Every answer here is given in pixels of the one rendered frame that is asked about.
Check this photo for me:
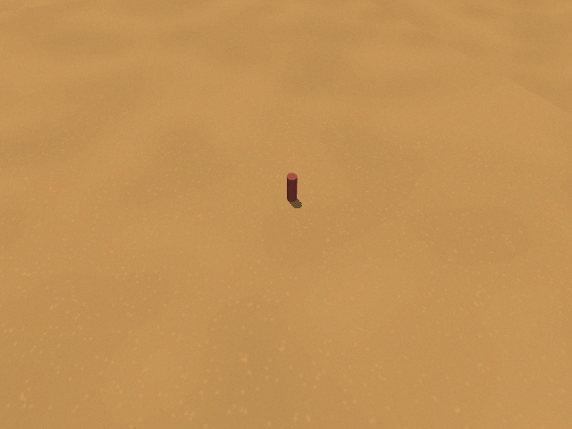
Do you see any can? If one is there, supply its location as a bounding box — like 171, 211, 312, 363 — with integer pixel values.
287, 173, 298, 202

